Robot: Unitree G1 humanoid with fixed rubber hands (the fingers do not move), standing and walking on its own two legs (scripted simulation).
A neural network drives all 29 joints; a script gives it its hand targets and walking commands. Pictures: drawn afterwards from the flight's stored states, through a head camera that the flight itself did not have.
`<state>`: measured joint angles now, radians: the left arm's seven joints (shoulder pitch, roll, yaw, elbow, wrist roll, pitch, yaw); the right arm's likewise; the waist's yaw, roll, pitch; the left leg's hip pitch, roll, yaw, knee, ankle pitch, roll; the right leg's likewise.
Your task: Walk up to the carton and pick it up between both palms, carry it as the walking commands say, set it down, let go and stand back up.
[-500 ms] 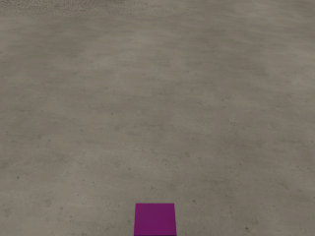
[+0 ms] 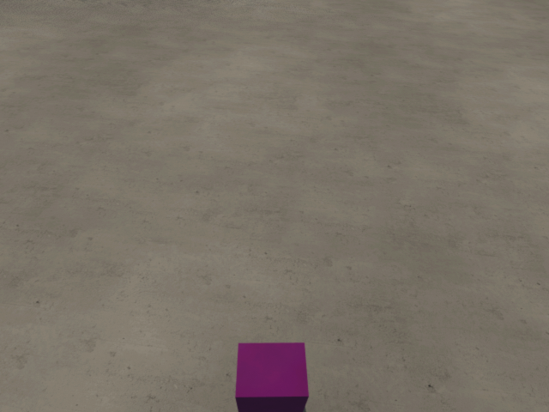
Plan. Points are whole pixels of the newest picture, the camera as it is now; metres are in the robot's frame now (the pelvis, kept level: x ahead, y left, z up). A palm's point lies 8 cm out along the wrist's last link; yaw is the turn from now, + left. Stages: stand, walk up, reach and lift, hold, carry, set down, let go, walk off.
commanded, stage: stand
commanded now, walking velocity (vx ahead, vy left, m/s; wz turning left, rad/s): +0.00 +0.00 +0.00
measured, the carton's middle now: (270, 383) +0.36 -0.01 -0.64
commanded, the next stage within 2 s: reach and lift in 1.32 s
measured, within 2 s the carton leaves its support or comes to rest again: neither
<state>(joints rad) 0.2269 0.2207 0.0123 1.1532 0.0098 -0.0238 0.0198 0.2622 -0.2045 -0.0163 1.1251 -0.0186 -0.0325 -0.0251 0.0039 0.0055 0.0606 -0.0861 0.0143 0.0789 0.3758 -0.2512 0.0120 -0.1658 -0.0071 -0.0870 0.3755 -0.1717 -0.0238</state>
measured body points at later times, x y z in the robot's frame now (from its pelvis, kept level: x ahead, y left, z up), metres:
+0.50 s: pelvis -0.02 -0.01 +0.00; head +0.00 -0.01 +0.45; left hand +0.01 +0.24 -0.15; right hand -0.02 -0.26 -0.16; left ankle -0.03 +0.11 -0.75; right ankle +0.02 -0.10 -0.75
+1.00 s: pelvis +0.00 +0.00 +0.00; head +0.00 +0.00 +0.45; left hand +0.03 +0.25 -0.15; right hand +0.02 -0.25 -0.15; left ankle -0.03 +0.11 -0.74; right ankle +0.02 -0.10 -0.75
